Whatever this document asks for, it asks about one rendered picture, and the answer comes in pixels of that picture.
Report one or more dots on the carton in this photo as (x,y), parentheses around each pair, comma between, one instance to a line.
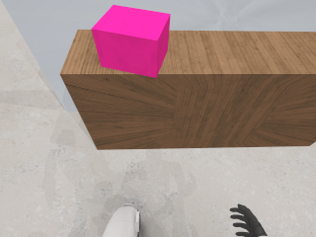
(132,40)

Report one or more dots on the robot left thigh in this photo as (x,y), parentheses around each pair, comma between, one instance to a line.
(124,223)

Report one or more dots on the pedestal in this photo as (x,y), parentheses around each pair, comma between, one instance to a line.
(214,89)

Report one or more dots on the right robot hand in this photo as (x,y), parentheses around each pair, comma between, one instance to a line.
(252,224)

